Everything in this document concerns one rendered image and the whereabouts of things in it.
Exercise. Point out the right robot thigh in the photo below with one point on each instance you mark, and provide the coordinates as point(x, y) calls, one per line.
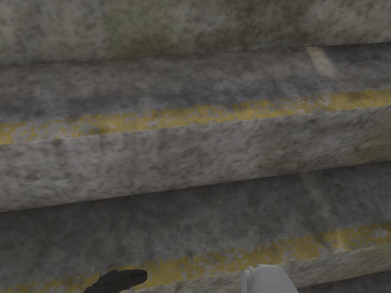
point(265, 278)

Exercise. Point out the left robot hand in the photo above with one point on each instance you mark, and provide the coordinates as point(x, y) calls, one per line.
point(114, 281)

